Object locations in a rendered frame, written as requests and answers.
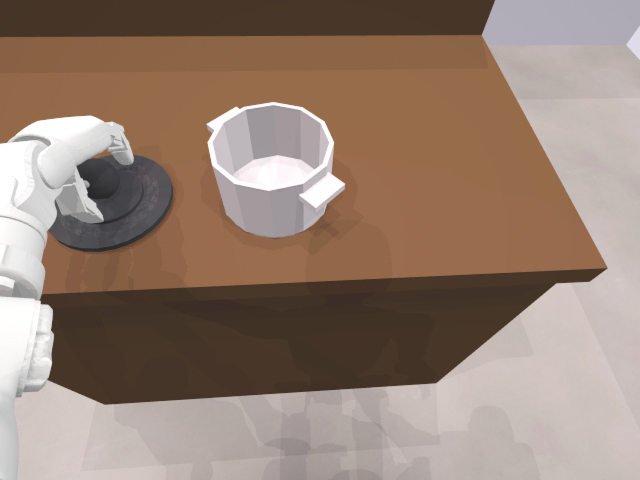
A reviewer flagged knob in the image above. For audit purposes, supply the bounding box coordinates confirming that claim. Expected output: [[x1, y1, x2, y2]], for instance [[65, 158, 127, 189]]
[[76, 158, 120, 199]]

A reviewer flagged lid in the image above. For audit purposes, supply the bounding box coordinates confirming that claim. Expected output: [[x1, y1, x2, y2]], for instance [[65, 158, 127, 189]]
[[48, 155, 173, 252]]

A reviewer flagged left robot forearm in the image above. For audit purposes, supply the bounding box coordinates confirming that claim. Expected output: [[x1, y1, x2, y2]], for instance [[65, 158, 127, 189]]
[[0, 131, 76, 301]]

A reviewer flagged left robot upper arm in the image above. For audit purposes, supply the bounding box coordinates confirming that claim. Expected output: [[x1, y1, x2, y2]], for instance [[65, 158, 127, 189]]
[[0, 297, 54, 480]]

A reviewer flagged robot left hand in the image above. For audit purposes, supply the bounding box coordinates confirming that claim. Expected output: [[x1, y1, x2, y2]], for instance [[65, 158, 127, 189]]
[[15, 116, 134, 223]]

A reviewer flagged table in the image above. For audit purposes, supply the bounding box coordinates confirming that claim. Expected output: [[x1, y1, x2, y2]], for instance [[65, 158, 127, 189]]
[[0, 0, 608, 405]]

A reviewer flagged pot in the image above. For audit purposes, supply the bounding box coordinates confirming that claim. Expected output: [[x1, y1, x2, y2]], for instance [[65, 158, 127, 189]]
[[207, 102, 345, 238]]

